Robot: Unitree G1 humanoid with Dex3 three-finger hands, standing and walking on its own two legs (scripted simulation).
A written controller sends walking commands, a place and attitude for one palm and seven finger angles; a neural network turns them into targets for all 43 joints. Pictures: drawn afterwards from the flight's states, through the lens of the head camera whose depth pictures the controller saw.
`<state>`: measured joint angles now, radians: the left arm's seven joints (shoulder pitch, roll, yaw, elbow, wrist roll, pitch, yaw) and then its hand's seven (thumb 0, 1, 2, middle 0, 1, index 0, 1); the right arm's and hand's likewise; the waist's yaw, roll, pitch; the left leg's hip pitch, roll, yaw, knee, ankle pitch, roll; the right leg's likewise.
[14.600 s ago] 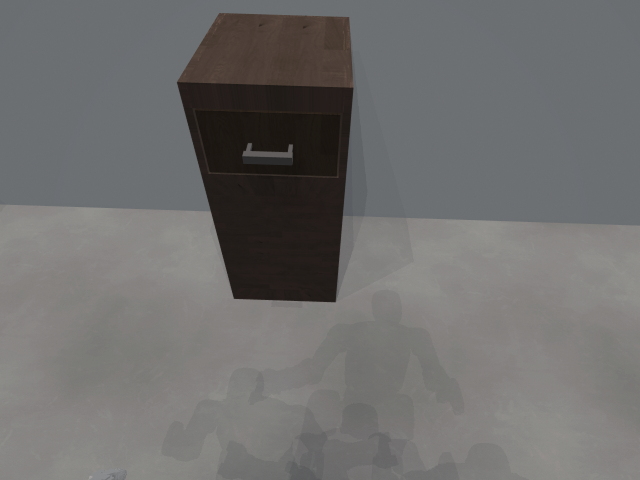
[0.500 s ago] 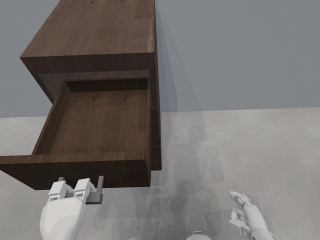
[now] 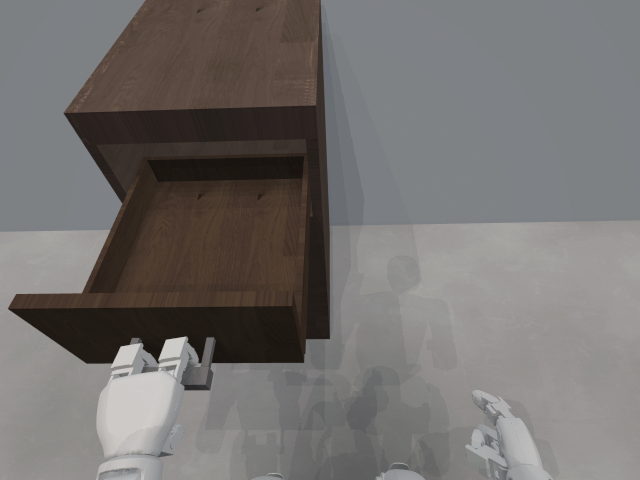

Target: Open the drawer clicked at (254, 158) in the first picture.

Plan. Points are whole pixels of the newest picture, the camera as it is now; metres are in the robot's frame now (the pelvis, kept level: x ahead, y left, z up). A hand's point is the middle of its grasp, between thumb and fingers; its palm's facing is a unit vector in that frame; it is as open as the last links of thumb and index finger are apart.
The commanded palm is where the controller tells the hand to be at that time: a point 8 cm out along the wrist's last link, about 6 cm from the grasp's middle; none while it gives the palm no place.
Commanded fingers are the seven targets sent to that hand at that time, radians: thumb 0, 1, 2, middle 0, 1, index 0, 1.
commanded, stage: open the thumb to release the handle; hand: left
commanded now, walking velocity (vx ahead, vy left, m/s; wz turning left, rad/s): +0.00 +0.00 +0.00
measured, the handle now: (168, 362) +0.26 +0.23 -0.02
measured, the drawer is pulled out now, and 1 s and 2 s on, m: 0.30 0.30 0.30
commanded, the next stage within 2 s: lift the hand off the handle in 0.10 s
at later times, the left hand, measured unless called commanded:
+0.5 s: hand (167, 405) +0.21 +0.22 -0.04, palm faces +0.01 -0.05 -1.00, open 13.8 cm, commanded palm +0.19 +0.22 +0.02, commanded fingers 0.00 -0.50 0.30 -0.30 -1.20 -0.30 -1.20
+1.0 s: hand (153, 395) +0.22 +0.22 +0.00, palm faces +0.02 -0.08 -1.00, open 13.6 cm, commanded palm +0.19 +0.22 +0.05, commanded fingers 0.00 -0.50 0.30 -0.30 -1.20 -0.30 -1.20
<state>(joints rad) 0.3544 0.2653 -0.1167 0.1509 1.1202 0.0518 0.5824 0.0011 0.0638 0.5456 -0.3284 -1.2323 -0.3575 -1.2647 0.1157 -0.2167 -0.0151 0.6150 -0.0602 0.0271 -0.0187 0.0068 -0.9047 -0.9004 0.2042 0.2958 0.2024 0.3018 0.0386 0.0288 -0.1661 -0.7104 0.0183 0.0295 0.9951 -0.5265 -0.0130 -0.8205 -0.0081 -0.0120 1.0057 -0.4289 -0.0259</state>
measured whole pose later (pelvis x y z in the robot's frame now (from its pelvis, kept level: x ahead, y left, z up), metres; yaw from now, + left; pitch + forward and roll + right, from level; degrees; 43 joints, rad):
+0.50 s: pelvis -0.01 +0.00 +0.00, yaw +1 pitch +14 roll +1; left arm 0.25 0.26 -0.13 0.23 1.13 0.06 0.59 0.00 -0.49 0.31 -0.32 -1.20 -0.32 -1.21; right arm 0.12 -0.22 -0.02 0.65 -0.06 0.01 -0.04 0.01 -0.90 -0.90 0.20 0.30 0.20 0.30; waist 0.05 0.03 -0.16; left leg -0.74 0.01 0.02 1.01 -0.52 -0.01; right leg -0.84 -0.02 -0.02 1.02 -0.42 -0.03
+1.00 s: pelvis +0.00 +0.00 +0.02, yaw +0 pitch +10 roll +1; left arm 0.29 0.27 -0.14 0.14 1.10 0.09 0.52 0.00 -0.49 0.31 -0.32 -1.20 -0.35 -1.22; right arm 0.12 -0.23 -0.02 0.63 -0.05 0.04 -0.04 0.01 -0.90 -0.90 0.20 0.30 0.20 0.30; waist 0.06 0.04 -0.13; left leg -0.59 0.01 0.02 0.88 -0.48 -0.01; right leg -0.69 -0.02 -0.02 0.90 -0.39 -0.02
